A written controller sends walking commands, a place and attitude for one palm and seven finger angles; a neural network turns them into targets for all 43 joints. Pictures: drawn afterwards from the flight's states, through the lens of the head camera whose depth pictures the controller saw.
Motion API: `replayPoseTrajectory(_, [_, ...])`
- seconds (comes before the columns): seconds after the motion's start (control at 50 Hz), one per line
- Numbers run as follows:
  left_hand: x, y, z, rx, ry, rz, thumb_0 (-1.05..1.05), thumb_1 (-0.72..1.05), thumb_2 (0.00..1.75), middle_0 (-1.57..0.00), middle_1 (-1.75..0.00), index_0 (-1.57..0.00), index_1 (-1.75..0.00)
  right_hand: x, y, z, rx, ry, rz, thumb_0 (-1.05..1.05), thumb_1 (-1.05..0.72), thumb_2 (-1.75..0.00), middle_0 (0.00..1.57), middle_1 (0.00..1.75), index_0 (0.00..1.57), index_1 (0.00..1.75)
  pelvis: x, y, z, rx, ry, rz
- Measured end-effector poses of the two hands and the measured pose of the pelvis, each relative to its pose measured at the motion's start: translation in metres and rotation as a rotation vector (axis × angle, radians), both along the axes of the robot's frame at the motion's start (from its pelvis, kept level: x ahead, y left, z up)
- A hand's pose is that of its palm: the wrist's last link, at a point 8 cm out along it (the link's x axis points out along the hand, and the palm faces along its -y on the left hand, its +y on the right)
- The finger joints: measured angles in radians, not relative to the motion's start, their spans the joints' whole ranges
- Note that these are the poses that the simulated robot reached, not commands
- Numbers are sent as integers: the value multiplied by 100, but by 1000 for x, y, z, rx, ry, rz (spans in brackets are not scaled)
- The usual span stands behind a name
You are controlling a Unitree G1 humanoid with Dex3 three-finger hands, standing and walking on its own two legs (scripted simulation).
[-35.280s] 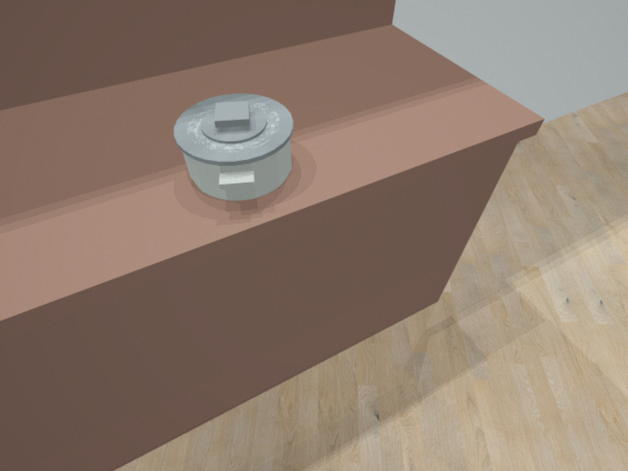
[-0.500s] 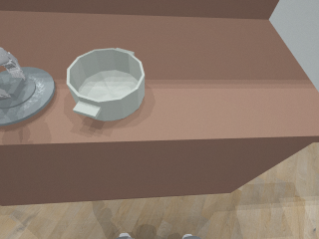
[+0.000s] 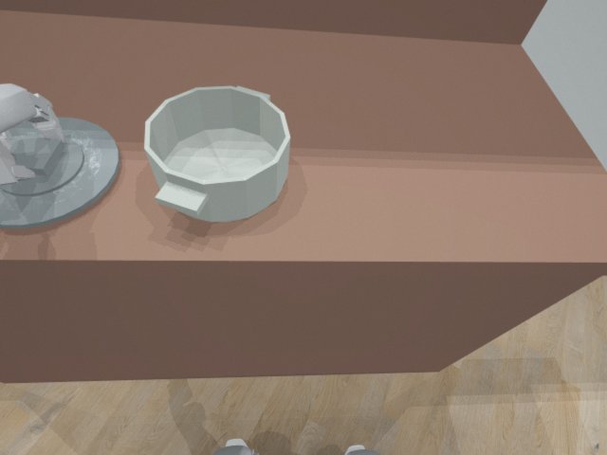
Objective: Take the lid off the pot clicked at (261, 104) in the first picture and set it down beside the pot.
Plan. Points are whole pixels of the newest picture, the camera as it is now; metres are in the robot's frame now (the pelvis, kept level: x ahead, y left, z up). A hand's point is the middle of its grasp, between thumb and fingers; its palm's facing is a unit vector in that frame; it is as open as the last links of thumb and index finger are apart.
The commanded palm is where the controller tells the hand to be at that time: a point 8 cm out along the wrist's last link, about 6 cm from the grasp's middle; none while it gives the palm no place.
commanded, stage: open the fingers wide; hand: left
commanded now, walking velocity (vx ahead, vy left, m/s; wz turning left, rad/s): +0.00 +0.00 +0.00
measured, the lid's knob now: (33, 155) +0.49 +0.33 +0.09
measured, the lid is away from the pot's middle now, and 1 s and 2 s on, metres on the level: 0.24 0.24 0.24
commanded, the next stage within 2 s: raise the empty hand in 0.80 s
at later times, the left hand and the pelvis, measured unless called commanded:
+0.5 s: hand (9, 156) +0.46 +0.34 +0.12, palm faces -0.41 -0.11 -0.90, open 9.9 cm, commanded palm +0.48 +0.32 +0.16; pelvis +0.00 +0.00 +0.00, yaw +0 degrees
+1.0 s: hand (13, 158) +0.46 +0.33 +0.12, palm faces -0.43 -0.09 -0.90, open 11.0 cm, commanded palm +0.48 +0.32 +0.17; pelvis +0.00 +0.00 +0.00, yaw +1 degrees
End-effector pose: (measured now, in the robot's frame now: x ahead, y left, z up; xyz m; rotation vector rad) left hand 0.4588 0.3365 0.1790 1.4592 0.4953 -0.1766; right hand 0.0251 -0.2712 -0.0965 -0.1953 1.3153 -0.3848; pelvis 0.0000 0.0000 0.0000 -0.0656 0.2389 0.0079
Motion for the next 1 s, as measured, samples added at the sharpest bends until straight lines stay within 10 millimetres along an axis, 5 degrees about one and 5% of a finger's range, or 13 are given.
replayPoseTrajectory(0.24, [1,0,-1,18,1,0,-1,16,94,-64,-94,-51,-81,23,4,0,6,-40,34,1,-90,-90,21,30,21,30,1,4,0,-1,1,4])
replayPoseTrajectory(1.0, [2,-4,-2,29,19,-6,0,-6,77,-45,-84,-41,-77,15,3,3,-1,-5,28,1,-90,-90,21,30,21,30,4,4,4,1,-9,11])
